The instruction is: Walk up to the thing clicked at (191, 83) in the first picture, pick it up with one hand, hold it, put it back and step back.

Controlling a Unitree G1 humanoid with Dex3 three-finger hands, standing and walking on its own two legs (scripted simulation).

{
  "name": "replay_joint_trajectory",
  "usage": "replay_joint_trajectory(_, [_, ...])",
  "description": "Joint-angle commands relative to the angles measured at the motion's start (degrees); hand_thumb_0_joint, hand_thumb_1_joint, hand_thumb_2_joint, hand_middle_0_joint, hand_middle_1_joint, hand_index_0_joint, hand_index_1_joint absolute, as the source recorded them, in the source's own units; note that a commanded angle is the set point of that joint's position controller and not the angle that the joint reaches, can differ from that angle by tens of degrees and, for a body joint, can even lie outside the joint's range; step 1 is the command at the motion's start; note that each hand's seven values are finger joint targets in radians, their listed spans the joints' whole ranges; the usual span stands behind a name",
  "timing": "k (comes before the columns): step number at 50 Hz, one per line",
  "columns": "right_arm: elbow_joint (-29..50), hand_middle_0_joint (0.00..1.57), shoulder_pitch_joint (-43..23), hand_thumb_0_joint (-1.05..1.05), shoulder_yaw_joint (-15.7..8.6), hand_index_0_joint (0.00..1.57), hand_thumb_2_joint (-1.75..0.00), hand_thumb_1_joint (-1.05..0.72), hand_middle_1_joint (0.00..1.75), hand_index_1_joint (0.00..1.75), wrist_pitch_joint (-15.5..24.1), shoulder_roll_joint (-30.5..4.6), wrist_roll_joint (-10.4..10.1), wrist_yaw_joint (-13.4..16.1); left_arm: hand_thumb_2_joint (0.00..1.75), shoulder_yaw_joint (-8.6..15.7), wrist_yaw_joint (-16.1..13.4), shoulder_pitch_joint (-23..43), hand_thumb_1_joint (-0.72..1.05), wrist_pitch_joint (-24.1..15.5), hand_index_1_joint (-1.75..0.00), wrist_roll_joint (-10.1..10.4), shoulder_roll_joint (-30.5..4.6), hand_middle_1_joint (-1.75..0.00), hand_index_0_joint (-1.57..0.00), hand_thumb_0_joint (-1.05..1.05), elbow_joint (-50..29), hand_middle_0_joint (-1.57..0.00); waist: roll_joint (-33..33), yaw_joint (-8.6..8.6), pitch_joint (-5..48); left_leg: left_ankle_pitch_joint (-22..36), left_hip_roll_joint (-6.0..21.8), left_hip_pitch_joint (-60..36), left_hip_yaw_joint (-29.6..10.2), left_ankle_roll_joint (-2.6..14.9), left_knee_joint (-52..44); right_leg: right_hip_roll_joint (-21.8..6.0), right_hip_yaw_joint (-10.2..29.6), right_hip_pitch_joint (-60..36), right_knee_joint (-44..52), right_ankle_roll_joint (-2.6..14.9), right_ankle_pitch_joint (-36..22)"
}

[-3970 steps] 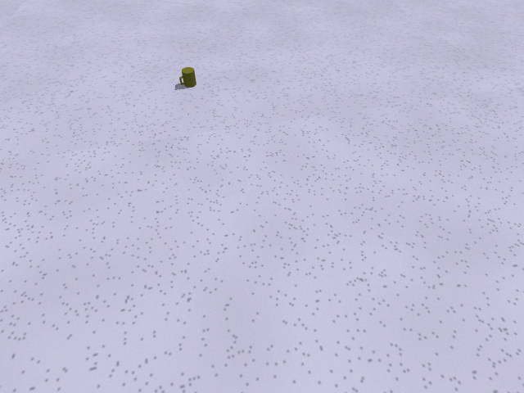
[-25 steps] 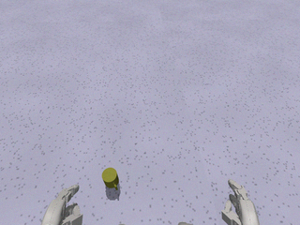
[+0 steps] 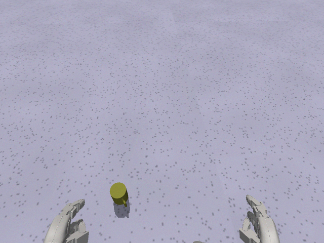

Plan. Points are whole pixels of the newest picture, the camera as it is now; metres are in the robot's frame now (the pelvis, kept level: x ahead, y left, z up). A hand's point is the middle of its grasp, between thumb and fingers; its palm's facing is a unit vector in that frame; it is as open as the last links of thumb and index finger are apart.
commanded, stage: home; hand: left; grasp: from above
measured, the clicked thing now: (120, 196) +0.47 +0.22 -0.66
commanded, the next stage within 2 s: stand in 0.34 s
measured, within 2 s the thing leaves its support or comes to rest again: neither
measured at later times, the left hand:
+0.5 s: hand (84, 237) +0.16 +0.19 -0.06, palm faces +0.01 -0.96 -0.27, open 7.4 cm
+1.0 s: hand out of the picture +0.04 +0.24 -0.11, palm faces +0.03 -0.95 -0.32, open 7.4 cm
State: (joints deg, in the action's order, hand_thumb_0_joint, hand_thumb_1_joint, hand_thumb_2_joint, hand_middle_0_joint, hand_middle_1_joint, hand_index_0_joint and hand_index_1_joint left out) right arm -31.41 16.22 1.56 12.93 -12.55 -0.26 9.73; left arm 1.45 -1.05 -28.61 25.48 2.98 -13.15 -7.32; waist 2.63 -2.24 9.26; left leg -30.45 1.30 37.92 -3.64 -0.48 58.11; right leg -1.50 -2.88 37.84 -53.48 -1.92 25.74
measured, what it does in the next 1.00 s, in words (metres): rises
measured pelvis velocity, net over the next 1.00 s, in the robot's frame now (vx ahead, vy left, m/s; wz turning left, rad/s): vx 0.00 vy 0.01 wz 0.00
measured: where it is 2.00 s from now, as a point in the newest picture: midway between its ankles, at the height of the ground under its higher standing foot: outside the picture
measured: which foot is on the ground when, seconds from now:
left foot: down 0.00-1.00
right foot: down 0.00-1.00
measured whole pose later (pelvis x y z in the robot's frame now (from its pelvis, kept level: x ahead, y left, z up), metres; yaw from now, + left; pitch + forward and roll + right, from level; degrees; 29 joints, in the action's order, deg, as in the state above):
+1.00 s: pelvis +0.00 +0.01 +0.06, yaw +0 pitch -3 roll +0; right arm -58.6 12.3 -2.7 0.4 -15.8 2.5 1.5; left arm 2.2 -1.8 -12.6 1.2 -1.9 -15.5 58.9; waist 0.3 1.0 -3.0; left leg -17.0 -1.2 9.3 -1.1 0.7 29.3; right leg -4.0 -1.0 11.2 -28.6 -2.9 14.3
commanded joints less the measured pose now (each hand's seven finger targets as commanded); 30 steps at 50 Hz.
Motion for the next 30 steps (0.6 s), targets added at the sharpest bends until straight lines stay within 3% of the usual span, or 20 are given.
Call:
replay_joint_trajectory(1, [9.1, 0.20, -3.4, 0.00, -3.1, 0.20, -0.90, -0.90, 0.30, 0.30, 3.4, -7.0, -0.2, 0.8, 0.90, 3.8, -0.4, -0.3, 0.90, -2.4, -0.30, -0.2, -5.4, -0.30, -0.20, 0.00, -9.7, -0.20, -0.5, 0.09, 5.5, 17.5, -1.2, -2.9, 0.9, 0.64, -9.3, 2.2, -1.6, -6.0, 7.3, 1.82, -12.8])
replay_joint_trajectory(7, [9.8, 0.20, -4.0, 0.00, -3.1, 0.20, -0.90, -0.90, 0.30, 0.30, 3.1, -7.2, -0.3, 0.7, 0.90, 3.5, -0.4, 1.6, 0.90, -2.4, -0.30, -0.3, -5.9, -0.30, -0.20, 0.00, -12.0, -0.20, 0.5, 0.07, 5.0, 17.2, -1.0, -2.8, 0.4, 0.51, -9.7, 2.3, -1.7, -5.3, 7.0, 1.84, -12.4])
replay_joint_trajectory(15, [9.7, 0.20, -4.0, 0.00, -3.0, 0.20, -0.90, -0.90, 0.30, 0.30, 3.3, -7.1, -0.4, 0.8, 0.90, 3.3, -0.5, 1.2, 0.90, -2.2, -0.30, -0.1, -5.5, -0.30, -0.20, 0.00, -10.8, -0.20, -0.4, -0.22, 2.7, 12.0, -0.9, -1.4, 0.4, 0.87, -10.4, 2.4, -1.8, -3.9, 7.8, 1.58, -8.5])
replay_joint_trajectory(18, [9.8, 0.20, -3.7, 0.00, -3.1, 0.20, -0.90, -0.90, 0.30, 0.30, 3.2, -7.3, -0.5, 0.8, 0.90, 3.9, -0.5, -0.3, 0.90, -2.1, -0.30, -0.1, -5.9, -0.30, -0.20, 0.00, -10.3, -0.20, 0.0, 0.19, 4.4, 12.8, -1.0, -1.6, 0.3, 0.72, -10.4, 2.3, -1.6, -4.5, 7.4, 1.84, -8.7])
replay_joint_trajectory(19, [10.1, 0.20, -4.1, 0.00, -3.0, 0.20, -0.90, -0.90, 0.30, 0.30, 3.3, -7.2, -0.5, 0.7, 0.90, 3.2, -0.5, 2.2, 0.90, -2.4, -0.30, -0.2, -6.0, -0.30, -0.20, 0.00, -13.4, -0.20, 1.2, 0.33, 3.8, 12.5, -0.8, -1.7, 0.2, 0.62, -10.6, 2.2, -1.6, -4.2, 7.3, 1.84, -8.7])
replay_joint_trajectory(21, [9.9, 0.20, -3.6, 0.00, -3.1, 0.20, -0.90, -0.90, 0.30, 0.30, 3.4, -7.1, -0.5, 0.8, 0.90, 3.8, -0.5, 1.3, 0.90, -2.4, -0.30, -0.1, -6.1, -0.30, -0.20, 0.00, -13.0, -0.20, 1.4, 0.06, 5.7, 15.5, -0.8, -3.1, 0.2, 0.50, -9.8, 2.3, -1.6, -4.9, 6.8, 1.89, -11.1])
replay_joint_trajectory(22, [-4.8, 0.20, -7.2, 0.00, -5.3, 0.20, -0.90, -0.90, 0.30, 0.30, -3.0, -14.0, 7.1, -2.6, 0.90, 3.8, -2.7, 16.9, 0.90, -14.2, -0.30, -6.4, -10.3, -0.30, -0.20, 0.00, 7.1, -0.20, -3.5, 4.63, -7.0, 25.8, 1.7, -5.1, -0.7, 3.21, -14.0, -1.5, 3.5, -13.1, 8.7, 4.86, -12.3])
replay_joint_trajectory(23, [-4.9, 0.20, -6.7, 0.00, -6.1, 0.20, -0.90, -0.90, 0.30, 0.30, -5.3, -14.3, 7.2, -4.1, 0.90, 4.6, -2.4, 11.9, 0.90, -18.0, -0.30, -6.9, -10.6, -0.30, -0.20, 0.00, 18.1, -0.20, -3.3, 4.04, -2.2, 29.2, 1.4, -10.1, -0.4, 3.78, -14.5, -1.9, 5.1, -14.9, 8.9, 6.11, -14.0])
replay_joint_trajectory(24, [-3.4, 0.20, -5.6, 0.00, -6.2, 0.20, -0.90, -0.90, 0.30, 0.30, -6.4, -15.0, 7.4, -5.0, 0.90, 4.3, -2.0, 10.8, 0.90, -19.7, -0.30, -6.9, -11.2, -0.30, -0.20, 0.00, 20.8, -0.20, -3.4, 3.34, -1.7, 27.1, 1.4, -11.0, -1.8, 4.06, -14.4, -1.9, 6.1, -14.2, 10.1, 6.63, -14.6])
replay_joint_trajectory(26, [-5.9, 0.20, -6.7, 0.00, -6.3, 0.20, -0.90, -0.90, 0.30, 0.30, -7.1, -13.5, 4.9, -6.8, 0.90, 3.7, -1.7, 12.8, 0.90, -22.0, -0.30, -7.0, -12.1, -0.30, -0.20, 0.00, 25.9, -0.20, -1.7, 3.85, -1.0, 25.2, 0.6, -12.9, -1.8, 3.98, -16.6, -3.4, 6.7, -18.7, 10.4, 6.10, -17.8])
replay_joint_trajectory(27, [-6.7, 0.20, -6.9, 0.00, -6.0, 0.20, -0.90, -0.90, 0.30, 0.30, -7.4, -12.5, 3.9, -7.6, 0.90, 3.8, -1.4, 14.6, 0.90, -22.2, -0.30, -6.5, -11.7, -0.30, -0.20, 0.00, 28.6, -0.20, -4.2, 3.98, -1.8, 22.5, 0.1, -13.8, -0.7, 3.83, -17.9, -3.7, 6.6, -18.0, 12.0, 5.72, -15.0])
replay_joint_trajectory(28, [-7.2, 0.20, -8.0, 0.00, -6.3, 0.20, -0.90, -0.90, 0.30, 0.30, -7.7, -12.5, 3.5, -8.0, 0.90, 3.9, -1.4, 15.5, 0.90, -22.4, -0.30, -6.1, -11.8, -0.30, -0.20, 0.00, 30.9, -0.20, -5.3, 4.29, -2.6, 19.5, -0.3, -13.7, -0.8, 3.58, -18.2, -3.9, 6.9, -17.8, 14.5, 5.43, -12.0])
replay_joint_trajectory(30, [-9.5, 0.20, -7.2, 0.00, -6.7, 0.20, -0.90, -0.90, 0.30, 0.30, -8.2, -12.1, 3.2, -8.5, 0.90, 4.0, -1.5, 17.5, 0.90, -23.3, -0.30, -5.8, -12.4, -0.30, -0.20, 0.00, 35.7, -0.20, -6.0, 3.58, -1.7, 18.7, -0.1, -16.7, -0.8, 3.66, -19.1, -5.0, 7.8, -18.7, 16.4, 5.18, -12.9])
